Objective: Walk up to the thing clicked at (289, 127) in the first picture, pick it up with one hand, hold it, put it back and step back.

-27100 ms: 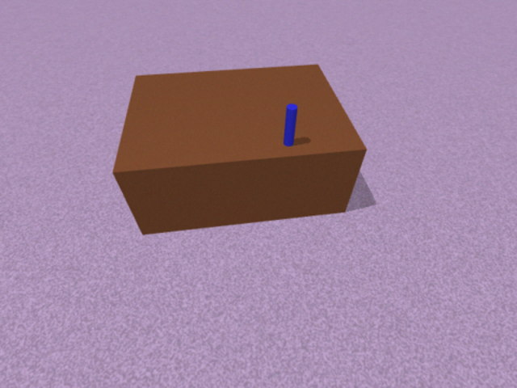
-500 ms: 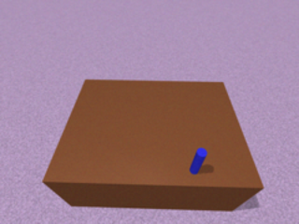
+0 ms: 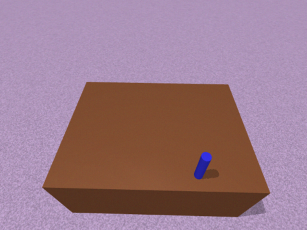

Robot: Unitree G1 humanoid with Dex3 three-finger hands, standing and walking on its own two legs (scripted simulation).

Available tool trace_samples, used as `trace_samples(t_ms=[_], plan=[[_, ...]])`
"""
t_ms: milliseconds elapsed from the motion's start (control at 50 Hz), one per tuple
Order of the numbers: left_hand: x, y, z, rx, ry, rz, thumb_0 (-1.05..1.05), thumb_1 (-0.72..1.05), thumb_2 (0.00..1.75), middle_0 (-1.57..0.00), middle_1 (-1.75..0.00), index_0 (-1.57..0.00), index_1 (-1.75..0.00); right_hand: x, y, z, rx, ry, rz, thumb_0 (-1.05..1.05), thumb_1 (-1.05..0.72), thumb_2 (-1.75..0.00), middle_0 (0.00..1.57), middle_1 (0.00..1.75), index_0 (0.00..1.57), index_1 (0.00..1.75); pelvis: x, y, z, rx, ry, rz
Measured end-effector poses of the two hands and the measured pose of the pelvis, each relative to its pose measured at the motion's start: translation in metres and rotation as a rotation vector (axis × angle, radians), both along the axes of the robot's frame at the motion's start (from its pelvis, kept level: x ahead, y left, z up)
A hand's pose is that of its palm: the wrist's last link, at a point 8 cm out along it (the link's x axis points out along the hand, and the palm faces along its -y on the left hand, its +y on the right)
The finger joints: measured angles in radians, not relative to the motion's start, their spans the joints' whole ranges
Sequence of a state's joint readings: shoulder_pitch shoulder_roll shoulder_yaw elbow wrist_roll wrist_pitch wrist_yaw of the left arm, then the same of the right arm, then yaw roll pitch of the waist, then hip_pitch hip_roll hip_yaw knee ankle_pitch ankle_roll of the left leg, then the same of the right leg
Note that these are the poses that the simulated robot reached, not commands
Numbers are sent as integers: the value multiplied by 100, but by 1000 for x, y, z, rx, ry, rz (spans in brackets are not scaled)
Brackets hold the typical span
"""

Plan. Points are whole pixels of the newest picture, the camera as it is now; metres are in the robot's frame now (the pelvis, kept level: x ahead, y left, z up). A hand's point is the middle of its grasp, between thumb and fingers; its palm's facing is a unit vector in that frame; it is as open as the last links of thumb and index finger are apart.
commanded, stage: stand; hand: right
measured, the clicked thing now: (202, 166) +0.41 -0.21 -0.27
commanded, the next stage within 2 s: step back in 0.50 s
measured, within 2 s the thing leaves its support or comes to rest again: neither
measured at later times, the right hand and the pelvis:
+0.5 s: hand out of the picture +0.06 -0.25 -0.16, palm faces -0.02 +0.94 -0.34, open 7.4 cm; pelvis +0.00 +0.00 +0.00, yaw +0 degrees
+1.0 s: hand out of the picture -0.03 -0.21 -0.15, palm faces -0.01 +0.89 -0.45, open 7.4 cm; pelvis -0.08 +0.07 -0.01, yaw -1 degrees
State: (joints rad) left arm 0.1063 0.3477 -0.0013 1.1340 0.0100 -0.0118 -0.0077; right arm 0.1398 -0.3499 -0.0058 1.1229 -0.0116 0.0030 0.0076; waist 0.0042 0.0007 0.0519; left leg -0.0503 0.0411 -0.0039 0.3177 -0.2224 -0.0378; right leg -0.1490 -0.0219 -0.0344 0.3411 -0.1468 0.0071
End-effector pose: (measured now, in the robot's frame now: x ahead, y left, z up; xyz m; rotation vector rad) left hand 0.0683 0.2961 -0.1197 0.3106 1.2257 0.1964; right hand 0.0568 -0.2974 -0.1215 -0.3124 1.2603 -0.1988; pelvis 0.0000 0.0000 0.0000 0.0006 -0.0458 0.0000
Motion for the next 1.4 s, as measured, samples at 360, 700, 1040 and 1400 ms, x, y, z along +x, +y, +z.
trace_samples(t_ms=[360, 700, 1040, 1400], plan=[[-2, 2, 0, 2, 2, 2, 1, 90, 90, -20, -30, -21, -30, 4, 2, 0, 3, -11, 3, 0, -90, -90, 21, 30, 21, 30, 0, 1, 0, 2, -3, 0], [-4, 31, -9, 37, -17, -8, 1, 90, 90, -20, -30, -21, -30, -7, -2, -2, -53, 2, -10, 0, -90, -90, 21, 30, 20, 30, -34, 21, -13, 0, 24, -2], [-39, 77, -26, 3, -21, -60, 1, 90, 90, -20, -30, -20, -30, -89, 57, 17, -114, 4, -34, 1, -90, -90, 21, 30, 21, 30, -90, 71, -12, -31, 29, -41], [-142, 52, 0, 56, -39, -98, 1, 90, 90, -20, -30, -21, -30, -152, 28, -7, -38, -122, -59, 1, -90, -90, 21, 30, 21, 30, -176, 47, -20, 14, 4, -105]])
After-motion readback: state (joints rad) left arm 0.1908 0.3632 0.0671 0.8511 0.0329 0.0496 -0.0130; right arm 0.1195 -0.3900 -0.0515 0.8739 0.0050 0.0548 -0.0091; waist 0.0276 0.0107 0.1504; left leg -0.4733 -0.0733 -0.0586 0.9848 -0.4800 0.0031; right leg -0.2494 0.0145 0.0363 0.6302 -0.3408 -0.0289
